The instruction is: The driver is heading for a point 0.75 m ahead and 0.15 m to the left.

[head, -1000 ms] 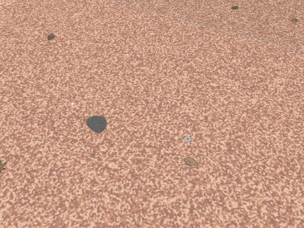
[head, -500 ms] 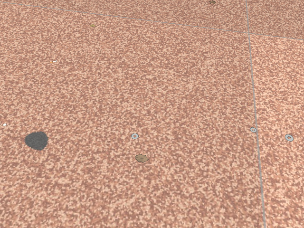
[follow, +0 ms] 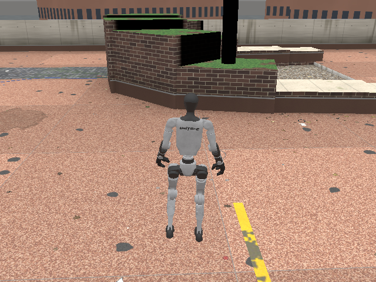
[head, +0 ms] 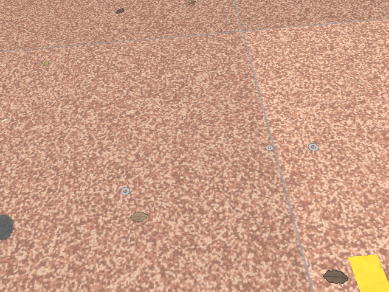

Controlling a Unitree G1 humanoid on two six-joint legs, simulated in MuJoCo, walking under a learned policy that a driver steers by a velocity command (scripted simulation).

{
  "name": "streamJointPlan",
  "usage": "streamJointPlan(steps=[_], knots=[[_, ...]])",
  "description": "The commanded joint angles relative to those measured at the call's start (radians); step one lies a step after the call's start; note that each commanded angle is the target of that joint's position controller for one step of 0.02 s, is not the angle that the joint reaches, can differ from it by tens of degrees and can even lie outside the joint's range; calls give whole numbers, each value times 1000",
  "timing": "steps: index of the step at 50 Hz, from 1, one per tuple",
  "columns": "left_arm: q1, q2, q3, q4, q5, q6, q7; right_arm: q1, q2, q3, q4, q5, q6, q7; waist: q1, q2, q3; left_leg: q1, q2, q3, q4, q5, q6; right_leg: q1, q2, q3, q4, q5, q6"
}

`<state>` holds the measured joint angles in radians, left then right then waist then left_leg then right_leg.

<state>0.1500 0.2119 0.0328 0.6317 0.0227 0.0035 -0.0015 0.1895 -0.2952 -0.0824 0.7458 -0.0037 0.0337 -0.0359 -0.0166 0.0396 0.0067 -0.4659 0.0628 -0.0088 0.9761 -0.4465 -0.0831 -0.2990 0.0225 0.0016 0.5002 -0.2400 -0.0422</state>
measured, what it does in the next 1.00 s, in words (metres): walks ahead: left foot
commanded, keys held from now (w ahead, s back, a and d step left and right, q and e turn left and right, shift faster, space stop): no key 0.38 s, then w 0.62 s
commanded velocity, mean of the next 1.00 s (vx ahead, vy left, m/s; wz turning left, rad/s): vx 0.20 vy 0.00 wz -0.03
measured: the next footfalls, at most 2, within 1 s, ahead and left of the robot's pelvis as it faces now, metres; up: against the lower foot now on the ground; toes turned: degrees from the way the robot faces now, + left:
left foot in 0.16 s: +0.03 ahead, +0.15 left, +0.00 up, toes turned +0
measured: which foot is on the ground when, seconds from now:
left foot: up 0.00-0.14, down 0.16-1.00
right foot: down 0.00-0.72, up 0.74-1.00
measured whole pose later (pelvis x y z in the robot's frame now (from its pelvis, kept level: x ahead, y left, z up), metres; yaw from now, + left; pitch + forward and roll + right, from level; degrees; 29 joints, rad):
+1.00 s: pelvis +0.19 +0.02 -0.01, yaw +1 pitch +4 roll +0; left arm -0.01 0.24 0.03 0.57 -0.02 -0.09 -0.05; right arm 0.48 -0.25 -0.04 0.86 0.02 -0.07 -0.02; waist -0.09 -0.02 0.02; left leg 0.15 0.01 -0.03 0.19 -0.40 0.00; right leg -0.67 -0.02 -0.04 0.63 -0.03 -0.04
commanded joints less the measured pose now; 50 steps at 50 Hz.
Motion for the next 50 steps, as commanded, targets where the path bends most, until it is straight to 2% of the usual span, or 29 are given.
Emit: streamJointPlan(steps=[1,3,5,7,8,9,10,11,12,19,20,22,25,28,30,31,32,34,35,36,37,38,39,40,42,44,45,47,50], knots=[[-65,120,36,-63,-3,-17,9,0,-37,-4,-51,2,-14,-2,-2,-182,-99,47,13,-16,-94,51,-6,77,-200,158,-144,344,-156],[-36,126,38,-47,-2,-12,10,-30,-31,3,-60,1,-17,-1,24,-185,-99,81,4,-8,-206,21,-3,102,-214,188,-131,311,-174],[-30,123,36,-36,-5,-8,10,-18,-35,6,-56,4,-21,3,23,-185,-96,135,-4,-3,-334,54,6,105,-219,220,-123,240,-179],[-24,100,26,-18,-17,-8,8,25,-33,13,-36,-10,-29,11,-12,-147,-81,277,-7,-5,-553,302,35,43,-185,208,-111,129,-122],[7,86,22,-6,-8,-15,6,36,-69,10,-37,-24,-33,10,2,-97,-89,348,42,-67,-549,430,55,0,-147,188,-90,44,-71],[41,97,28,-5,4,-24,-2,36,-135,-5,-35,-18,-34,8,51,16,-74,353,75,-74,-499,472,86,-36,-86,134,-77,-35,-36],[22,99,29,-6,4,-24,-2,16,-114,-7,-19,-4,-36,15,45,94,-56,239,53,-72,-509,273,113,21,-39,67,-64,-53,-2],[-26,120,34,-7,3,-21,1,-7,-67,5,-30,-7,-42,19,22,63,-25,187,35,-67,-532,202,108,47,-38,63,-38,-40,7],[-41,108,35,-10,-1,-17,5,-14,-48,12,-26,-15,-47,17,21,50,-26,173,31,-61,-538,191,94,58,-43,62,-28,-18,3],[0,79,37,20,-7,-13,9,18,-35,22,-7,-9,-57,2,10,-19,-19,209,7,-40,-501,246,81,41,-50,69,-21,60,-4],[21,83,39,31,-8,-10,11,38,-37,21,2,-7,-55,1,9,-28,-38,212,-5,-29,-497,147,89,45,-38,57,-17,-42,-7],[49,109,51,41,-21,-7,16,51,-54,14,4,4,-52,-2,12,-38,17,147,-21,-29,-488,-126,125,-15,-21,54,-9,-357,-30],[90,105,50,44,-35,-38,15,52,-38,19,-13,16,-78,-1,18,-60,98,66,-8,-61,-461,-245,164,-78,-61,122,-19,-498,-73],[140,121,54,51,-38,-74,4,36,-17,23,-28,24,-119,16,31,-99,81,7,-22,-47,-375,-158,178,-13,-126,242,-50,-485,-125],[173,152,59,50,-39,-83,-4,22,8,28,-43,29,-141,30,32,-177,60,-26,-61,8,-265,-42,175,47,-207,401,-129,-464,-184],[177,170,61,46,-41,-85,-6,31,9,28,-49,33,-149,37,20,-221,54,-32,-70,16,-238,-3,183,64,-252,476,-141,-399,-214],[169,171,61,38,-46,-86,-6,48,-3,25,-45,32,-156,44,10,-214,48,-18,-67,11,-253,26,193,76,-261,479,-113,-281,-219],[78,171,60,-3,-48,-87,-6,157,-26,14,3,26,-165,57,-51,-137,-3,176,-66,-10,-374,173,204,5,-191,310,52,96,-157],[-25,150,54,-51,-45,-96,-5,310,-94,-14,53,19,-164,59,-119,3,-69,447,-4,-150,-471,346,237,-179,-79,123,314,343,-75],[-56,136,50,-78,-42,-119,-3,468,-200,-48,88,10,-151,59,-164,232,-94,739,169,-457,-573,541,331,-529,44,-29,679,185,20],[-43,141,49,-73,-45,-124,0,450,-142,-25,70,13,-139,61,-135,215,-47,772,299,-613,-633,620,416,-735,31,22,793,-316,26],[-72,129,45,-80,-63,-118,-4,400,-82,-5,55,11,-131,57,-105,90,48,751,307,-560,-619,589,417,-848,-23,53,900,-335,11],[-91,88,26,-90,-68,-110,-12,372,-58,5,43,10,-123,50,-89,31,71,729,294,-482,-642,559,393,-899,-56,44,921,-297,6],[-107,64,16,-102,-62,-106,-19,324,-51,14,41,15,-114,45,-60,-6,111,668,270,-409,-685,536,350,-907,-97,38,866,-244,6],[-101,57,9,-113,-45,-103,-37,213,-27,29,19,9,-100,29,-8,41,126,448,164,-238,-787,531,282,-694,-116,-12,669,-70,20],[-143,32,-5,-115,-30,-106,-54,173,-56,23,17,12,-98,11,-12,45,107,261,67,-82,-847,503,243,-398,-78,-67,388,174,37],[-170,31,-6,-121,-31,-107,-55,202,-90,14,29,17,-106,6,-22,56,92,239,67,-68,-884,495,244,-291,-56,-77,288,244,40],[-197,77,10,-129,-44,-104,-51,230,-144,-1,46,33,-121,6,-17,63,82,345,113,-81,-883,553,243,-248,-33,-58,158,263,26],[-149,147,41,-114,-49,-99,-43,244,-160,-11,66,31,-114,13,24,99,9,519,162,-76,-720,928,211,-161,7,-61,61,226,-26]])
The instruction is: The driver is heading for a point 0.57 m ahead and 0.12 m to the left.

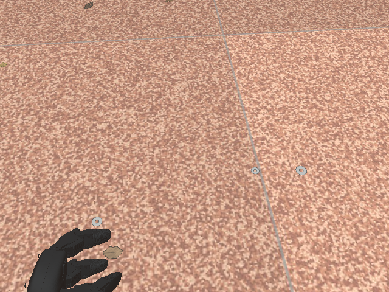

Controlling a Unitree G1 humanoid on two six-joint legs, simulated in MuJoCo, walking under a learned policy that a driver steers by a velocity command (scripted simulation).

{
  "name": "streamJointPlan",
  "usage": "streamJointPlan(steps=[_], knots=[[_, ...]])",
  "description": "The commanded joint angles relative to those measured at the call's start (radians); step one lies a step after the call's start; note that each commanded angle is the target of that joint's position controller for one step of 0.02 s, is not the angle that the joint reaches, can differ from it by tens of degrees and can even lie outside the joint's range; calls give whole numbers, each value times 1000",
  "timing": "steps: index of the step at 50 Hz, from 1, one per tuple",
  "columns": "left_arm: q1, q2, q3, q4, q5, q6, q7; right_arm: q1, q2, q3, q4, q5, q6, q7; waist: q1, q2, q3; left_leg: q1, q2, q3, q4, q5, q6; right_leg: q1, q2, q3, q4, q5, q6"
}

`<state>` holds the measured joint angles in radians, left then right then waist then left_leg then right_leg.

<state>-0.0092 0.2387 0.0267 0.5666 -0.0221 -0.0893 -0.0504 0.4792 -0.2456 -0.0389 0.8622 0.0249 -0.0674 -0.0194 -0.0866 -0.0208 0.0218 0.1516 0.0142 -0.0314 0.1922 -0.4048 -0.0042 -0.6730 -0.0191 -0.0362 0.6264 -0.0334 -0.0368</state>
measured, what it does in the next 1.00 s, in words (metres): walks ahead: right foot, then left foot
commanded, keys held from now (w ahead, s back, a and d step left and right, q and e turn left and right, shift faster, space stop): w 0.28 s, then w+q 0.30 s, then q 0.04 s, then no key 0.38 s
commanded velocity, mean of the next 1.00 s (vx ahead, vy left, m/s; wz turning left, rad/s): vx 0.38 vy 0.00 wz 0.18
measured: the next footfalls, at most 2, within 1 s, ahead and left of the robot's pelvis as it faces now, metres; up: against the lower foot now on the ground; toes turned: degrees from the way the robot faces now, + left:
right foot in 0.06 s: +0.22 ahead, -0.11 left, +0.00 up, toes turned -1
left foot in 0.62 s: +0.49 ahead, +0.16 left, +0.00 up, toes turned +11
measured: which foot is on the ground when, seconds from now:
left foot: down 0.00-0.06, up 0.08-0.60, down 0.62-1.00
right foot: up 0.00-0.04, down 0.06-0.62, up 0.64-1.00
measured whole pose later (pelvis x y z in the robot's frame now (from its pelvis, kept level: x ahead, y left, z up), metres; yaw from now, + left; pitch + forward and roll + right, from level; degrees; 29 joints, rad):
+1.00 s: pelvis +0.47 +0.08 +0.02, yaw +13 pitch +2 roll +1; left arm 0.14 0.27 0.04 0.79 0.00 -0.02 0.02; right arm 0.20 -0.24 -0.03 0.73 -0.01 -0.03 0.00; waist -0.01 -0.05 0.03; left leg -0.21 -0.10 0.00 0.36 -0.18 0.09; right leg -0.56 -0.08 0.06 0.74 -0.14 0.07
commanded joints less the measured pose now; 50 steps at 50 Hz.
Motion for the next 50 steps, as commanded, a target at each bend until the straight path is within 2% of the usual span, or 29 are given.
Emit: streamJointPlan(steps=[1,2,3,4,5,6,7,8,9,11,13,15,20,23,26,28,29,30,31,32,33,34,35,36,37,39,41,46,50], knots=[[106,144,62,-21,-4,0,12,-53,-214,-58,-51,-4,-3,-1,148,165,-72,-82,198,-32,197,1035,117,331,73,-41,-75,-1,-59],[245,171,78,20,-4,9,21,-53,-206,-56,-56,-10,4,-1,214,148,-151,-152,167,-11,383,1086,98,533,78,-51,-86,8,-88],[418,219,90,51,6,18,34,-49,-158,-39,-83,-31,5,-2,272,55,-279,-396,123,-7,693,764,74,859,-94,139,-19,17,-142],[448,299,95,77,27,6,19,119,6,7,-97,-23,-11,11,152,-294,-465,-725,-80,-63,1086,-129,26,1135,-364,691,-173,-275,-319],[445,201,78,77,20,6,21,40,-110,-17,-81,2,-32,23,206,-222,-437,-830,-53,-156,1202,-146,38,1070,-345,847,-333,-459,-296],[361,173,66,81,14,5,26,-96,-160,-31,-129,26,-40,28,193,-149,-229,-904,-1,-106,1214,-60,46,902,-319,680,-354,-457,-251],[290,161,60,79,14,3,27,-164,-155,-25,-150,16,-46,23,157,-24,-139,-869,55,-77,1157,41,53,725,-286,559,-374,-360,-225],[244,149,57,80,26,-2,23,-190,-147,-27,-155,-3,-43,18,122,5,-87,-826,88,-65,1107,95,52,590,-248,475,-395,-259,-215],[218,130,51,81,39,-9,22,-158,-141,-31,-150,-7,-32,17,80,-22,-82,-763,119,-78,1080,130,53,506,-218,416,-424,-212,-211],[203,118,49,99,28,-24,19,-115,-111,-26,-138,-6,-8,11,46,-53,-71,-724,134,-69,1027,144,40,427,-195,343,-477,-197,-228],[216,135,53,126,22,-33,22,-157,-103,-22,-153,-16,7,5,42,-40,-24,-762,146,-57,950,184,16,371,-191,284,-515,-181,-235],[245,160,59,147,25,-32,31,-225,-99,-19,-172,-23,7,3,60,-24,2,-828,156,-54,855,293,-6,392,-193,239,-530,-145,-236],[304,194,65,186,21,-22,42,-364,-85,-11,-197,-11,-2,20,130,-8,20,-836,125,-21,588,498,-10,494,-186,94,-529,-71,-184],[349,207,68,217,18,-10,42,-444,-78,-8,-232,-2,-5,38,172,-10,45,-862,102,-10,488,493,4,599,-216,49,-512,-66,-170],[360,211,72,238,13,8,43,-486,-79,-8,-270,0,-3,58,184,-17,60,-890,89,2,428,403,34,711,-250,22,-468,-31,-148],[346,224,77,240,6,21,46,-478,-90,-12,-289,-4,-2,69,168,-33,52,-859,65,36,406,297,64,758,-264,1,-405,88,-127],[326,238,81,235,3,28,50,-445,-107,-21,-291,-7,-1,72,143,-47,24,-790,35,68,395,248,83,766,-258,-21,-335,264,-111],[294,247,82,226,3,38,57,-349,-137,-40,-275,-13,-1,71,81,-49,-34,-651,-13,109,355,254,104,753,-226,-65,-179,495,-82],[298,225,74,215,10,47,68,-192,-198,-74,-234,-17,-1,64,13,-19,-131,-420,-64,118,321,336,131,674,-170,-114,55,586,-39],[322,167,48,180,43,37,74,-51,-298,-100,-222,-24,3,45,-24,139,-262,-90,141,-166,350,631,206,400,-107,-127,399,229,20],[430,74,12,160,55,11,56,-91,-352,-96,-246,-32,-3,49,72,342,-404,193,376,-660,250,718,397,32,89,-6,709,-596,81],[368,186,35,195,22,-6,44,-65,-238,-71,-258,-28,1,51,-6,163,-457,196,353,-596,234,766,366,-8,25,140,777,-574,67],[291,197,39,171,-5,-10,40,-111,-200,-57,-253,-29,3,48,1,128,-324,89,323,-423,246,883,332,-54,-15,113,757,-505,57],[252,180,33,168,6,-8,48,-167,-175,-50,-255,-20,5,46,28,33,-240,-39,276,-320,238,915,295,-44,-59,99,687,-441,58],[227,180,37,164,18,1,56,-219,-155,-42,-261,-18,9,43,57,30,-178,-158,242,-261,205,909,275,-6,-81,93,618,-401,62],[273,161,39,176,17,32,64,-268,-152,-38,-264,-36,5,40,112,75,-161,-309,208,-193,149,959,269,122,-86,89,567,-336,77],[308,138,35,193,23,49,74,-287,-157,-39,-250,-38,-5,35,135,85,-157,-356,188,-127,126,1017,271,153,-74,82,488,-275,97],[214,103,27,181,28,56,77,-294,-148,-33,-209,-35,15,13,106,105,-151,-332,147,-50,125,940,223,189,-70,83,200,-95,108],[156,112,33,173,25,60,72,-283,-137,-26,-166,-41,29,14,78,114,-124,-313,166,-84,136,819,222,246,-55,86,57,-84,99]])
